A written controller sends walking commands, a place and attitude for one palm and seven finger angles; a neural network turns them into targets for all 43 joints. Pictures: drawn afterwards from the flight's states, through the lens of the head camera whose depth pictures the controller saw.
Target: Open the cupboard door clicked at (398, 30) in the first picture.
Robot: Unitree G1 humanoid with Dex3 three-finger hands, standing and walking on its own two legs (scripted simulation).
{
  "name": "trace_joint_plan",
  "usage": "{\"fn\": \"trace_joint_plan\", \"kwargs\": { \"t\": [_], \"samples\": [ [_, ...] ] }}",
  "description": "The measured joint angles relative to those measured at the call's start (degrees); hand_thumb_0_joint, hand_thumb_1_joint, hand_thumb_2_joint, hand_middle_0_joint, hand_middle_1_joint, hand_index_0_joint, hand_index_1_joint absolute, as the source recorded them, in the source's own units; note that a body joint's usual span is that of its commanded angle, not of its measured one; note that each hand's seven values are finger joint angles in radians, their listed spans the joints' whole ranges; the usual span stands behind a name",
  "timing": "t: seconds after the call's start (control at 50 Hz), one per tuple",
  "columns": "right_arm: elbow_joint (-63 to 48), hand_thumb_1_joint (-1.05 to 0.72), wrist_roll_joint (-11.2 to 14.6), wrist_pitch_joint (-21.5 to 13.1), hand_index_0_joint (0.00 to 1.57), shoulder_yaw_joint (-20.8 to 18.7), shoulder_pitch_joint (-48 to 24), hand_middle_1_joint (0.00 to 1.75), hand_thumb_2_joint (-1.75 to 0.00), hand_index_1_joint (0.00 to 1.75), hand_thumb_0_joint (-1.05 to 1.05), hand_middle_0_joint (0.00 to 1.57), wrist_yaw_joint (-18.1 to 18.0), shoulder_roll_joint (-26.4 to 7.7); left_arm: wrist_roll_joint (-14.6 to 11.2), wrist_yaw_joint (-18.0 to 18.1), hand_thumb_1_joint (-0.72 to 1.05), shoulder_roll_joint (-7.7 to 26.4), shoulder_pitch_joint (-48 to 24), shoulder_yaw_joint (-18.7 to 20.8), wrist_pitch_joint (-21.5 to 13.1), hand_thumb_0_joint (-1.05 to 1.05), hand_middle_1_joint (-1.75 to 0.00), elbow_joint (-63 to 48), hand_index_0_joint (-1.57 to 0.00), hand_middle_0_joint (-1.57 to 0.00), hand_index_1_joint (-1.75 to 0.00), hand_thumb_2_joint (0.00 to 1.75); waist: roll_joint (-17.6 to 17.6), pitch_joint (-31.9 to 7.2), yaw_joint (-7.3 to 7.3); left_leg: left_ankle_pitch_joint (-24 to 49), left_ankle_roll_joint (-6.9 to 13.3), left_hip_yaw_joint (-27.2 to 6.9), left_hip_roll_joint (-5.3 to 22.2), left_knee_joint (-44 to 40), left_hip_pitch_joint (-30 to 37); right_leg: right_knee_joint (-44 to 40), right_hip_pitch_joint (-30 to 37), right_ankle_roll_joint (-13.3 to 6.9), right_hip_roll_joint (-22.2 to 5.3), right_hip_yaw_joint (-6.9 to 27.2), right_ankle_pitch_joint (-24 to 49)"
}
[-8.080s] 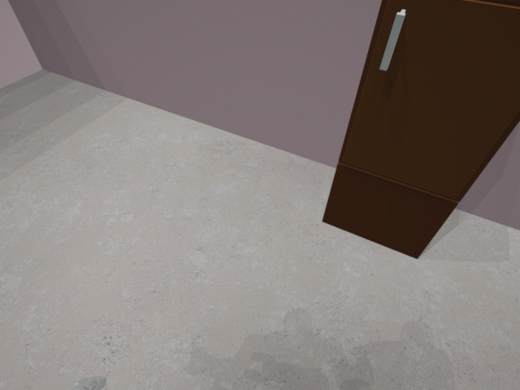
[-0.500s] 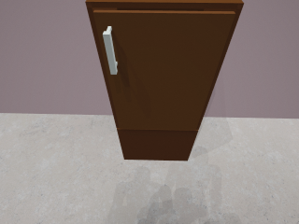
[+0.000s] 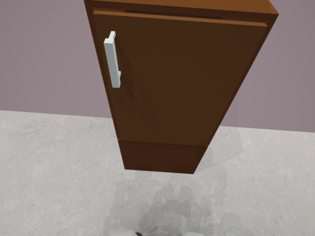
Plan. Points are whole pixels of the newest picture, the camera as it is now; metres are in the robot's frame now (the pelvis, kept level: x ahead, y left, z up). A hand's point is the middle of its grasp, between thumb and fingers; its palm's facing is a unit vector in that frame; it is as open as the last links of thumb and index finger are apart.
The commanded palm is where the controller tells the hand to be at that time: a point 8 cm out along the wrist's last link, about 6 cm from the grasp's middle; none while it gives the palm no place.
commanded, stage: come to a stop and stand still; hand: left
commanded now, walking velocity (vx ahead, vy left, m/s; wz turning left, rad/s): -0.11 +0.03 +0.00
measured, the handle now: (114, 61) +0.51 +0.18 +0.14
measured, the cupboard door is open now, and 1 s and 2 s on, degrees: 0 0 0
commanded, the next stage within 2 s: look again from close up in 0.58 s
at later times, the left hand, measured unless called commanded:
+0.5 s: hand out of the picture +0.01 +0.11 -0.17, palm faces +0.07 -0.98 -0.20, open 7.3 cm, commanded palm none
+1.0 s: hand out of the picture -0.01 +0.14 -0.16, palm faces +0.02 -0.97 -0.24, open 7.3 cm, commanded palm none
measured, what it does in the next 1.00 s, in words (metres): steps on the spot: right foot, then left foot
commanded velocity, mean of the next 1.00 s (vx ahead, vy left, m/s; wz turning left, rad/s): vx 0.00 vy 0.00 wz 0.00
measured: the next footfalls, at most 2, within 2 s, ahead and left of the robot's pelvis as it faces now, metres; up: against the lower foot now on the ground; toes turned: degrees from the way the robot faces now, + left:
right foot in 0.20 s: +0.02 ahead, -0.17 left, +0.00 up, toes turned -2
left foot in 0.44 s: +0.02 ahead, +0.06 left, +0.00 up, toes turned +4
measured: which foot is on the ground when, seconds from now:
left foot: down 0.00-0.20, up 0.22-0.42, down 0.44-1.00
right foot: up 0.00-0.18, down 0.20-1.00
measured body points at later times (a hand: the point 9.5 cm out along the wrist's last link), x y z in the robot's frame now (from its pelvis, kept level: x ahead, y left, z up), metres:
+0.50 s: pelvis -0.01 -0.06 +0.00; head +0.02 -0.06 +0.45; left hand +0.00 +0.17 -0.16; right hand +0.01 -0.29 -0.15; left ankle -0.02 +0.06 -0.73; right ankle -0.02 -0.17 -0.73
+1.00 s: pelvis -0.02 -0.04 +0.01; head -0.02 -0.06 +0.45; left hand -0.01 +0.19 -0.14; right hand -0.01 -0.26 -0.16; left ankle -0.02 +0.06 -0.73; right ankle -0.02 -0.17 -0.73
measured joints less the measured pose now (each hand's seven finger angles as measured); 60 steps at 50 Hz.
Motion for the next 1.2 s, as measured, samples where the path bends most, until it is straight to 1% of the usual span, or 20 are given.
{"fn": "trace_joint_plan", "kwargs": {
  "t": [0.04, 0.1, 0.14, 0.18, 0.2, 0.22, 0.26, 0.3, 0.34, 0.4, 0.44, 0.46, 0.5, 0.52, 0.62, 0.66, 0.72, 0.82, 0.98, 1.2],
  "samples": [
    [-0.2, -0.95, -0.5, 1.2, 0.20, -0.4, -0.5, 0.30, -0.90, 0.30, -0.02, 0.20, 0.7, -0.8, 0.2, 0.0, 0.91, 0.6, -2.3, 0.3, 0.2, 0.00, -0.30, -2.1, -0.20, -0.19, -0.30, 0.90, 0.7, -0.2, -0.22, 0.7, -0.3, -0.7, 0.3, -0.5, -0.7, -3.0, -1.3, 0.3, -1.3, 0.2, 0.8],
    [-0.9, -0.95, -1.1, 2.4, 0.20, -0.9, -0.6, 0.30, -0.90, 0.30, -0.02, 0.20, 1.6, -1.5, 0.6, -0.2, 0.91, 1.2, -4.4, 0.5, 0.4, 0.00, -0.30, -4.0, -0.20, -0.19, -0.30, 0.90, 1.7, -0.7, -0.87, 1.0, -1.1, -1.7, 1.1, -0.1, -1.9, -8.0, -0.7, 0.5, -2.2, -0.8, 1.3],
    [-1.5, -0.94, -1.4, 2.9, 0.20, -1.2, -0.2, 0.30, -0.90, 0.30, -0.01, 0.20, 2.1, -1.8, 0.7, -0.4, 0.91, 1.4, -4.8, 0.4, 0.4, 0.00, -0.30, -4.5, -0.20, -0.19, -0.30, 0.90, 2.4, -1.2, -1.38, 0.9, -1.9, -2.3, 1.6, 0.8, -2.9, -13.1, 1.4, 0.5, -2.0, -2.0, 1.9],
    [-1.9, -0.93, -1.4, 3.2, 0.20, -1.5, 0.6, 0.30, -0.90, 0.30, -0.01, 0.20, 2.4, -1.9, 0.8, -0.6, 0.91, 1.6, -4.2, 0.2, -0.1, 0.00, -0.30, -4.9, -0.20, -0.19, -0.30, 0.90, 2.6, -1.9, -1.62, 0.2, -2.9, -2.4, 1.9, 2.8, -4.4, -21.5, 5.2, 0.5, -1.8, -3.0, 5.2],
    [-2.1, -0.93, -1.2, 3.4, 0.20, -1.6, 1.0, 0.30, -0.90, 0.30, -0.01, 0.20, 2.5, -2.0, 1.0, -0.6, 0.91, 1.7, -3.7, 0.1, -0.4, 0.00, -0.30, -4.8, -0.20, -0.19, -0.30, 0.90, 2.5, -2.4, -1.59, -0.8, -3.3, -2.2, 1.9, 4.4, -5.4, -24.6, 6.4, 0.1, -1.8, -2.9, 4.8],
    [-2.0, -0.93, -1.0, 3.8, 0.20, -1.8, 1.2, 0.30, -0.90, 0.30, 0.00, 0.20, 2.6, -2.3, 1.1, -0.6, 0.91, 1.3, -3.6, -0.2, -0.5, 0.00, -0.30, -4.3, -0.20, -0.19, -0.30, 0.90, 3.3, -2.3, -1.74, -3.9, -3.6, -2.9, 2.1, 6.3, -6.0, -24.0, 6.1, -0.2, -1.3, -3.0, 4.4],
    [-2.0, -0.92, -0.9, 4.5, 0.20, -2.2, 2.3, 0.30, -0.90, 0.30, 0.00, 0.20, 2.6, -2.9, 1.2, -1.0, 0.91, 0.4, -2.8, -1.0, -0.1, 0.00, -0.30, -3.6, -0.20, -0.19, -0.30, 0.90, 4.3, -2.4, -2.38, -11.8, -3.7, -4.7, 1.3, 11.0, -6.8, -24.1, 6.3, -0.8, -0.8, -3.4, 5.2],
    [-1.4, -0.92, -0.9, 4.6, 0.20, -2.1, 3.5, 0.30, -0.90, 0.30, 0.00, 0.20, 2.6, -3.1, 1.2, -1.1, 0.91, -0.3, -2.0, -1.4, -0.2, 0.00, -0.30, -3.0, -0.20, -0.19, -0.30, 0.90, 4.3, -2.7, -2.65, -14.4, -3.9, -5.2, 0.7, 15.5, -6.8, -25.8, 7.0, -1.2, -0.7, -3.4, 6.6],
    [-0.6, -0.92, -0.6, 4.3, 0.20, -1.9, 4.7, 0.30, -0.90, 0.30, 0.00, 0.20, 2.5, -3.0, 1.1, -0.9, 0.92, -0.3, -1.5, -1.4, -0.2, 0.00, -0.30, -2.3, -0.20, -0.20, -0.30, 0.90, 3.7, -2.9, -2.79, -14.9, -4.2, -5.1, 0.5, 16.6, -5.4, -27.5, 7.8, -1.6, -0.5, -3.4, 7.6],
    [0.8, -0.92, -0.3, 3.8, 0.20, -1.3, 6.5, 0.30, -0.90, 0.30, 0.00, 0.20, 2.3, -2.7, 0.8, -0.9, 0.92, 0.2, -1.2, -1.4, -0.5, 0.01, -0.30, -1.5, -0.21, -0.20, -0.30, 0.90, 2.8, -3.2, -2.86, -12.7, -4.8, -4.6, 0.7, 10.0, -0.6, -28.8, 8.3, -1.8, 0.1, -3.9, 8.2],
    [1.8, -0.92, -0.2, 3.2, 0.20, -0.9, 7.6, 0.30, -0.90, 0.30, 0.00, 0.20, 2.0, -2.6, 0.3, -0.9, 0.92, 0.4, -1.2, -1.4, -0.7, 0.01, -0.30, -0.9, -0.21, -0.20, -0.30, 0.90, 3.0, -3.4, -2.93, -6.3, -4.4, -4.8, 1.3, 2.0, 3.8, -28.3, 8.2, -1.8, 1.1, -4.7, 7.8],
    [2.8, -0.92, -0.3, 2.8, 0.20, -0.8, 7.7, 0.30, -0.90, 0.30, 0.00, 0.19, 1.8, -2.2, 0.1, -1.0, 0.92, 0.7, -1.7, -1.4, -0.7, 0.01, -0.30, -0.3, -0.21, -0.20, -0.30, 0.90, 2.3, -3.1, -2.96, -5.5, -3.7, -5.0, 1.2, 0.7, 4.5, -27.9, 8.4, -1.8, 0.9, -5.0, 7.5],
    [4.3, -0.92, -0.5, 2.6, 0.20, -0.1, 8.0, 0.30, -0.90, 0.30, 0.00, 0.19, 1.6, -1.3, -0.1, -0.8, 0.92, 1.2, -2.3, -1.2, -0.4, 0.01, -0.30, 0.7, -0.21, -0.20, -0.30, 0.90, 0.8, -2.8, -2.25, -5.8, -3.7, -4.7, 1.0, -0.2, 5.6, -29.4, 9.6, -1.1, 0.8, -4.7, 8.6],
    [4.9, -0.92, -0.6, 2.5, 0.20, 0.2, 8.2, 0.30, -0.90, 0.30, 0.01, 0.19, 1.6, -1.0, -0.1, -0.8, 0.92, 1.3, -2.4, -1.3, -0.4, 0.01, -0.30, 1.2, -0.21, -0.20, -0.30, 0.90, 0.5, -3.0, -2.06, -5.8, -3.9, -4.6, 1.2, -0.8, 6.1, -30.5, 10.3, -1.2, 1.0, -4.6, 9.1],
    [6.7, -0.92, -0.6, 2.1, 0.20, 1.0, 8.9, 0.30, -0.90, 0.30, 0.01, 0.20, 1.3, -0.5, -0.2, -1.1, 0.93, 1.3, -2.6, -1.8, -0.4, 0.01, -0.30, 3.5, -0.21, -0.20, -0.30, 0.90, 0.7, -4.1, -2.02, -4.2, -4.2, -4.8, 1.5, -3.8, 7.8, -35.2, 12.8, -1.7, 1.5, -4.9, 11.6],
    [7.0, -0.93, -0.7, 2.0, 0.20, 1.2, 9.1, 0.30, -0.90, 0.30, 0.01, 0.20, 1.2, -0.5, -0.3, -1.2, 0.92, 1.1, -2.5, -2.0, -0.5, 0.01, -0.30, 4.2, -0.20, -0.20, -0.30, 0.90, 1.0, -4.3, -2.10, -3.6, -4.1, -4.8, 1.5, -4.7, 8.2, -36.3, 13.3, -1.6, 1.5, -4.9, 12.2],
    [5.1, -0.93, -0.4, 2.0, 0.20, 1.2, 9.3, 0.30, -0.90, 0.30, 0.01, 0.20, 1.8, -1.7, -0.1, -0.4, 0.92, 0.2, -1.4, -3.0, -1.7, 0.01, -0.30, 3.8, -0.20, -0.20, -0.30, 0.90, 2.9, -4.4, -2.60, -5.0, -3.8, -4.8, 2.1, -1.1, 5.7, -35.2, 11.8, -1.5, 2.1, -4.9, 12.4],
    [2.3, -0.93, -0.7, 1.1, 0.20, 1.3, 10.7, 0.30, -0.90, 0.30, 0.01, 0.20, 2.1, -2.6, -0.1, -0.7, 0.91, -0.2, -0.2, -3.5, -1.6, 0.00, -0.30, 3.5, -0.21, -0.20, -0.30, 0.90, 4.5, -5.0, -3.53, -6.0, -2.8, -4.2, 0.9, 0.8, 5.0, -31.7, 10.3, -0.8, 0.7, -4.3, 10.6],
    [2.5, -0.93, -0.8, 0.9, 0.20, 2.1, 12.1, 0.30, -0.90, 0.30, 0.01, 0.20, 2.3, -2.4, -0.1, -1.1, 0.91, 1.0, -0.2, -3.4, -1.2, 0.00, -0.30, 2.6, -0.20, -0.20, -0.30, 0.90, 4.3, -5.9, -3.02, -4.9, -2.1, -3.2, -0.5, -1.5, 6.2, -30.8, 9.9, -0.2, -0.7, -3.2, 10.3],
    [4.3, -0.92, -0.6, 0.2, 0.20, 2.4, 11.2, 0.30, -0.90, 0.30, 0.01, 0.20, 2.2, -2.3, -0.2, -1.3, 0.91, 1.3, -1.2, -3.4, -1.4, 0.00, -0.30, 2.9, -0.20, -0.19, -0.30, 0.90, 3.1, -5.2, -2.69, -4.2, -2.5, -3.0, -0.4, -3.6, 7.1, -32.0, 10.2, -0.5, -0.5, -3.1, 10.6]
  ]
}}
